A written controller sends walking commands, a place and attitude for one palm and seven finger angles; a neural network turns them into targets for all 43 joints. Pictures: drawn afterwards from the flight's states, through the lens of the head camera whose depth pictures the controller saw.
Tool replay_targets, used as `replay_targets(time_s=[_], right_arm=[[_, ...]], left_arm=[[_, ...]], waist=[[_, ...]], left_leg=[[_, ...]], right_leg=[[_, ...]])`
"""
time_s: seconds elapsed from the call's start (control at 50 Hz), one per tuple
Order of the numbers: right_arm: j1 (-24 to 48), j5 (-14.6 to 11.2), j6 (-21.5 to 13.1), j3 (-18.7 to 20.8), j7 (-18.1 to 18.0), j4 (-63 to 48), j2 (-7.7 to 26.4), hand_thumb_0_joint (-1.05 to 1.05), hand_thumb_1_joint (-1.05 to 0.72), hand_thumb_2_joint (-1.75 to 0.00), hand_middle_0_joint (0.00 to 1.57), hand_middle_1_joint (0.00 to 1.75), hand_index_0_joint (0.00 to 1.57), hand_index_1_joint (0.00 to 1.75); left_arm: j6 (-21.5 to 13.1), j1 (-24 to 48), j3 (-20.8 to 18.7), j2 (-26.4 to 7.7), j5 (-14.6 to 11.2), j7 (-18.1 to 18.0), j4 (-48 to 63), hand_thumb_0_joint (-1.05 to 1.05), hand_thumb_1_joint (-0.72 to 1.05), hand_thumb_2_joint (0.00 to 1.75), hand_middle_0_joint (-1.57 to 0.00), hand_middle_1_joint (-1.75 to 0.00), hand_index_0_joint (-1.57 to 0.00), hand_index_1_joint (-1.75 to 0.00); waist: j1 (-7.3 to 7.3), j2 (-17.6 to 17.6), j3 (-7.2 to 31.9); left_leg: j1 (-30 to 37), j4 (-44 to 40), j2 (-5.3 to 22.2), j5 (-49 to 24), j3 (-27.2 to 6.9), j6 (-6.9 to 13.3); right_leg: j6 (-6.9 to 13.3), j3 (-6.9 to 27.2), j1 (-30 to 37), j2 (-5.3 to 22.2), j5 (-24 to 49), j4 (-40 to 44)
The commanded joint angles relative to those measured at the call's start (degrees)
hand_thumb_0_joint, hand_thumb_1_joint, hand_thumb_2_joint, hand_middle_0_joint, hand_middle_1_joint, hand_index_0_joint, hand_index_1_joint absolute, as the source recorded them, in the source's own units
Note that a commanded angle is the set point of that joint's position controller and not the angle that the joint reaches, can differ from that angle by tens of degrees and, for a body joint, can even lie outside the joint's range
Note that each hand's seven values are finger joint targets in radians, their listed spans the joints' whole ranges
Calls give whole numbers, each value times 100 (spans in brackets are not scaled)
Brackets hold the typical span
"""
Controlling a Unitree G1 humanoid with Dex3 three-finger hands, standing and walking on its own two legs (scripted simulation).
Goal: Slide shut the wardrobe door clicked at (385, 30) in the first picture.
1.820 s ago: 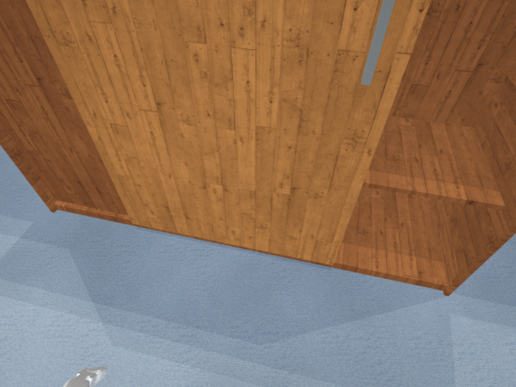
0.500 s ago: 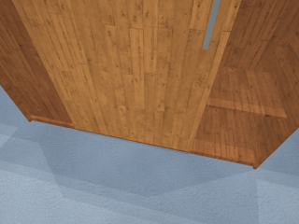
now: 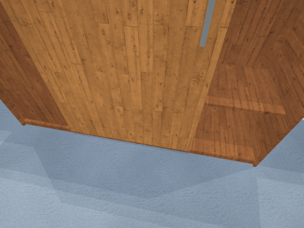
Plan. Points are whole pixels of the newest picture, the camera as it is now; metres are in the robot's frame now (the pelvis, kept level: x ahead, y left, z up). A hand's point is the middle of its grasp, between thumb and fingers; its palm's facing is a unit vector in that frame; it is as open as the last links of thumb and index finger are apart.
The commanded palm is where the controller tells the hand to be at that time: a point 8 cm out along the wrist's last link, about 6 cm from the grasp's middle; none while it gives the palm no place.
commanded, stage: turn to face it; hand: left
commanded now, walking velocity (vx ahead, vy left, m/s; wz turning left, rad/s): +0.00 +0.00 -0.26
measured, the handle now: (208, 15) +0.74 -0.14 +0.23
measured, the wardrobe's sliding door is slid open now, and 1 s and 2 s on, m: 0.47 0.47 0.47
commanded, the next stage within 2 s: take the last steps up to it in 0.10 s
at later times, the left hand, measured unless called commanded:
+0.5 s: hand out of the picture +0.08 +0.16 -0.18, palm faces -0.13 -0.96 -0.23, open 7.4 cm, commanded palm none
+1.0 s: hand (126, 221) +0.18 +0.10 -0.21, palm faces -0.18 -0.98 -0.07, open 7.4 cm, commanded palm none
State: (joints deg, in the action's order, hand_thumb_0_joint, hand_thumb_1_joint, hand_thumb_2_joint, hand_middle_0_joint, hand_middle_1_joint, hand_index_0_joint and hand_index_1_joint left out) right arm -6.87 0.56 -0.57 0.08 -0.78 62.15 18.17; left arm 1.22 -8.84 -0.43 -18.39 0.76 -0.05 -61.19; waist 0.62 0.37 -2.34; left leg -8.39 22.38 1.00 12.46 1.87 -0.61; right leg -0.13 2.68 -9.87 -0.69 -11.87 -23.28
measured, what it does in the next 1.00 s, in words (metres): walks ahead: left foot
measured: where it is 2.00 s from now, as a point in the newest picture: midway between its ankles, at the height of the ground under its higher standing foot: outside the picture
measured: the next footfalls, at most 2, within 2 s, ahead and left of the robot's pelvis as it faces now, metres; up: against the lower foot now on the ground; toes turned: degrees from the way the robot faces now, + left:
left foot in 0.90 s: +0.30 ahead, +0.00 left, +0.00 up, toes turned -4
right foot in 1.40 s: +0.34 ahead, -0.26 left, +0.00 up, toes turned -20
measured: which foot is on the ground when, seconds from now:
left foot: down 0.00-0.50, up 0.52-0.88, down 0.90-1.00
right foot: down 0.00-0.92, up 0.94-1.00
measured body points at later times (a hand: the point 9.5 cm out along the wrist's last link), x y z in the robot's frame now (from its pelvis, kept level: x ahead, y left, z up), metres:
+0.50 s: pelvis +0.03 -0.04 -0.02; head +0.03 -0.06 +0.43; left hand +0.09 +0.21 -0.16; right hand -0.02 -0.29 -0.18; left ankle +0.00 +0.12 -0.74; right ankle +0.02 -0.14 -0.75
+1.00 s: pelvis +0.20 -0.06 -0.02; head +0.22 -0.02 +0.43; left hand +0.20 +0.15 -0.20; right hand +0.23 -0.29 -0.14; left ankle +0.26 +0.01 -0.74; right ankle +0.06 -0.15 -0.67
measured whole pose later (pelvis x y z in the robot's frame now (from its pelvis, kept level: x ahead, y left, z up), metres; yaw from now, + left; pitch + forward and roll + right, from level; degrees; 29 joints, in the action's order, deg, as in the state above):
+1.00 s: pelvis +0.20 -0.06 -0.02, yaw -15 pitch -1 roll -2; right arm -10.2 1.5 -3.8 1.1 -1.2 57.1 5.9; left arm -0.1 -22.6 -2.9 -9.0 1.7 0.5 -64.1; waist 1.2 -4.1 -1.9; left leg -19.5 37.6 4.0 17.5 9.6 3.7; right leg 2.0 -0.5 -17.2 -1.7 -26.0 -62.7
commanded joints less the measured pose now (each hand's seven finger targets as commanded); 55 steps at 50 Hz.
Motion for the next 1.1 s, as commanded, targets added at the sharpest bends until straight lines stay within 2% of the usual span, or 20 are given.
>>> replay_targets(time_s=[0.0, 0.18, 0.24, 0.28, 0.32, 0.38, 0.44, 0.46, 0.48, 0.5, 0.6, 0.78, 0.84, 0.86, 0.88, 0.9, 0.92, 0.96, 1.02, 1.08], right_arm=[[-222, 2, -5, 168, -72, -324, 604, 0, -90, -90, 20, 30, 20, 30], [-430, -7, 50, 327, -83, -555, 426, 0, -90, -90, 20, 30, 20, 30], [-604, 63, 67, 382, -56, -553, 452, 0, -90, -90, 20, 30, 20, 30], [-807, 89, 41, 485, -59, -538, 688, 0, -90, -90, 20, 30, 20, 30], [-801, 84, -72, 585, -81, -543, 889, 0, -90, -90, 20, 30, 20, 30], [-838, 141, -156, 571, -113, -481, 742, 0, -90, -90, 20, 30, 20, 30], [-767, 155, -123, 531, -98, -398, 574, 0, -90, -90, 20, 30, 20, 30], [-842, 105, -112, 465, -64, -428, 252, 0, -90, -90, 20, 30, 20, 30], [-415, 56, -124, 340, -9, -786, -178, 0, -90, -90, 20, 30, 20, 30], [-52, 88, -131, 356, 17, -968, -12, 0, -90, -90, 20, 30, 20, 30], [-356, 135, -85, 390, 93, -728, -209, 0, -90, -90, 20, 30, 20, 30], [97, 60, -186, 343, 118, -929, -522, 0, -90, -90, 20, 30, 20, 30], [-867, 77, -272, 375, 2, -576, -445, 0, -90, -90, 20, 30, 20, 30], [-1731, 93, -312, 448, -57, -321, -167, 0, -90, -90, 20, 30, 20, 30], [-2391, 181, -350, 592, -136, -188, 506, 0, -90, -90, 20, 30, 20, 30], [-2596, 111, -271, 591, -175, -142, 748, 0, -90, -90, 20, 30, 20, 30], [-2082, 80, -205, 533, -166, -237, 572, 0, -90, -90, 20, 30, 20, 30], [-1365, 75, -287, 373, -198, -408, -23, 0, -90, -90, 20, 30, 20, 30], [-1298, 71, -405, 305, -210, -319, -396, 0, -90, -90, 20, 30, 20, 30], [-1300, 45, -381, 283, -240, -336, -367, 0, -90, -90, 20, 30, 20, 30]], left_arm=[[-31, -110, -125, -659, 5, -84, 446, 0, 90, 90, -20, -30, -20, -30], [-5, -389, -211, -480, 39, -82, 748, 0, 90, 90, -20, -30, -20, -30], [34, -531, -285, -366, 77, 18, 810, 0, 90, 90, -20, -30, -20, -30], [41, -533, -335, -203, 105, 87, 932, 0, 90, 90, -20, -30, -20, -30], [50, -286, -399, -10, 118, 174, 1071, 0, 90, 90, -20, -30, -20, -30], [-47, -284, -426, 209, 114, 285, 1093, 0, 90, 90, -20, -30, -20, -30], [-116, -1310, -421, 341, 91, 273, 675, 0, 90, 90, -20, -30, -20, -30], [-196, -1895, -487, -56, 127, 210, 452, 0, 90, 90, -20, -30, -20, -30], [-256, -2423, -586, -645, 129, 95, 299, 0, 90, 90, -20, -30, -20, -30], [-257, -2549, -566, -567, 31, -4, 283, 0, 90, 90, -20, -30, -20, -30], [-396, -1348, -374, 18, 106, -84, 455, 0, 90, 90, -20, -30, -20, -30], [-450, -1864, -299, 157, 111, -123, 16, 0, 90, 90, -20, -30, -20, -30], [-439, -1642, -315, 190, 52, -95, 2, 0, 90, 90, -20, -30, -20, -30], [-428, -1635, -324, 253, 34, -72, 22, 0, 90, 90, -20, -30, -20, -30], [-400, -1945, -305, 600, -18, -15, 105, 0, 90, 90, -20, -30, -20, -30], [-405, -1858, -285, 508, 12, -2, 259, 0, 90, 90, -20, -30, -20, -30], [-351, -1720, -351, 334, 85, -16, 236, 0, 90, 90, -20, -30, -20, -30], [-293, -1340, -362, 467, 153, 49, 223, 0, 90, 90, -20, -30, -20, -30], [-123, -1613, -368, 768, 152, 95, 80, 0, 90, 90, -20, -30, -20, -30], [9, -1575, -381, 825, 130, 60, 141, 0, 90, 90, -20, -30, -20, -30]], waist=[[-94, -5, 292], [-91, -41, 321], [-90, -65, 149], [-189, 519, -40], [-246, 972, -247], [-206, 564, -281], [220, 287, -42], [447, -964, 159], [674, -2466, -52], [697, -1650, -168], [-42, -380, -387], [75, -678, -222], [-403, -363, 84], [-712, -32, 538], [-802, 1373, 1078], [-736, 1609, 1119], [-553, 765, 632], [-244, 661, -362], [19, 517, -191], [108, 552, -31]], left_leg=[[119, -103, 694, -673, -338, 82], [-193, 242, 733, 133, -218, 160], [-266, -56, 857, 2265, -456, 275], [-178, -715, 1492, 3192, -1198, 632], [-323, -1469, 2430, 2966, -1875, 1097], [-221, -1001, 2251, 1914, -997, 872], [-1044, 481, 1609, 1456, 119, 380], [-1866, 2025, 1035, 1639, 735, 104], [-3387, 3883, 256, 2630, 926, -135], [-3565, 4419, 422, 2212, 174, 6], [-2731, 4273, 739, 843, 114, -60], [-2295, 2213, 493, 605, 396, 58], [-541, 996, 120, -143, 698, 169], [687, 663, 425, -491, 270, 263], [1931, 212, 2038, -1024, -1889, 822], [1917, -567, 2991, -1343, -3282, 1332], [1008, -803, 2957, -266, -2892, 1441], [-207, -1048, 2405, -389, -2135, 1056], [-425, -847, 1792, -1864, -563, 711], [-514, -654, 1508, -3316, 97, 610]], right_leg=[[115, 593, -320, 580, 1144, 26], [188, 865, -740, 435, 709, -307], [241, 868, -1240, 144, -1879, -225], [128, 316, -1835, -246, -2068, -1254], [2, -247, -2112, 85, -1507, -2968], [16, -354, -1870, 425, -1521, -2190], [59, -899, 48, 37, -678, -527], [270, -96, 989, 475, -1050, 278], [844, 2491, 1227, 1834, -1648, 1187], [1185, 2874, 953, 2115, -1843, 1463], [1199, 1389, -297, 1470, -964, 1267], [1164, 638, 558, 1232, 1376, 855], [877, 141, 182, 800, 2560, -322], [700, -6, -330, 545, 2071, -1475], [320, -487, -1698, -80, -14, -3208], [274, -262, -2362, -309, -2044, -4560], [328, 56, -2333, 81, -1901, -4959], [136, 29, -2543, 455, -981, -5071], [-57, -115, -2179, 497, -275, -4763], [-193, -221, -2041, 467, 114, -4343]])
